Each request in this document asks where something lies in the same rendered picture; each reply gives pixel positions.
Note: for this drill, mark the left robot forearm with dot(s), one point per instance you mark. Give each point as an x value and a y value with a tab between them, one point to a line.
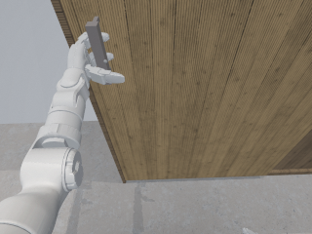
66	113

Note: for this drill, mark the handle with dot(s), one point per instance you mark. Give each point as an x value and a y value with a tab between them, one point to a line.
97	44

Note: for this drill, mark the wardrobe door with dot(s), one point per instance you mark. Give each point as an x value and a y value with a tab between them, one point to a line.
300	157
213	88

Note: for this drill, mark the robot left upper arm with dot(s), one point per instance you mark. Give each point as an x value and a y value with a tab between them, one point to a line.
48	174

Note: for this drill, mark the left robot hand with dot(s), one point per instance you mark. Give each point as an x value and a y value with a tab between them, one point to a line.
78	57

